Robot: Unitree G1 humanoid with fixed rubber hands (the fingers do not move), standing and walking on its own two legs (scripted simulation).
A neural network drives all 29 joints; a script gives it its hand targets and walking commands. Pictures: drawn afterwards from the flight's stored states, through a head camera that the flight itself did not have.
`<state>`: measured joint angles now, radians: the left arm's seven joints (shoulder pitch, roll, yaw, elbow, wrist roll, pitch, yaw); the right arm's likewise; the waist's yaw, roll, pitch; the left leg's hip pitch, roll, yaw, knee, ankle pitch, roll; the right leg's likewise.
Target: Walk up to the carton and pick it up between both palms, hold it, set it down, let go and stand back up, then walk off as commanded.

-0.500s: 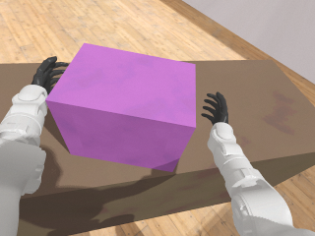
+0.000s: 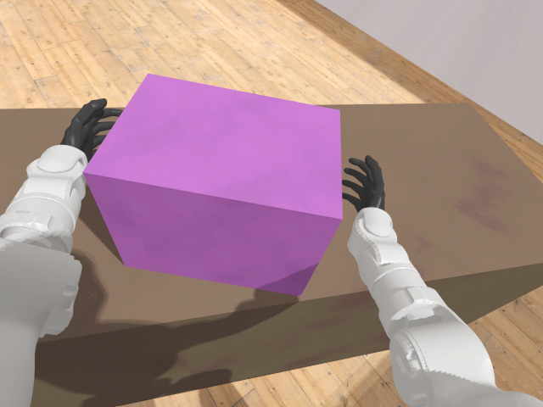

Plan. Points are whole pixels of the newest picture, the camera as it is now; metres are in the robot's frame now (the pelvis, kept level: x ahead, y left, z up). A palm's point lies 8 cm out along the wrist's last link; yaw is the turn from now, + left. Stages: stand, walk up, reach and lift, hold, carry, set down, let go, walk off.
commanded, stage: reach and lift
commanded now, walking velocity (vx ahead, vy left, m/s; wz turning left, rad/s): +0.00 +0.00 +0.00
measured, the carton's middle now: (228, 191) +0.45 -0.04 +0.04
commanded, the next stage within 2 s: none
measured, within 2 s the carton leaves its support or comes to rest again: leaves its support in 1.46 s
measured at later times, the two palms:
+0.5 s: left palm (93, 149) +0.50 +0.15 +0.11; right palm (362, 204) +0.36 -0.23 +0.08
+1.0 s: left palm (96, 149) +0.50 +0.15 +0.11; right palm (364, 204) +0.36 -0.24 +0.07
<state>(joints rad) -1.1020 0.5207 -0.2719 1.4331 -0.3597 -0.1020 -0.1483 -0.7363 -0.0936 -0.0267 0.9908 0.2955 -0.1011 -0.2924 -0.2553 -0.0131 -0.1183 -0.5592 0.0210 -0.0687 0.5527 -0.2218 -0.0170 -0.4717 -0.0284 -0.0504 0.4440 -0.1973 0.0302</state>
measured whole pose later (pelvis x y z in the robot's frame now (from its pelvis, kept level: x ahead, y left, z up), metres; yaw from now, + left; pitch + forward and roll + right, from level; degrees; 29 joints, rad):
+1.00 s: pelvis +0.00 +0.00 +0.00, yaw +0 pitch +13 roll -2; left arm -1.08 0.48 -0.24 1.35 -0.32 -0.04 -0.14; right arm -0.76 -0.06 -0.08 0.99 0.30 -0.07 -0.32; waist -0.25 -0.01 -0.12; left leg -0.56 0.02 -0.07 0.56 -0.22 -0.01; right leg -0.47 -0.03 -0.05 0.44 -0.20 0.03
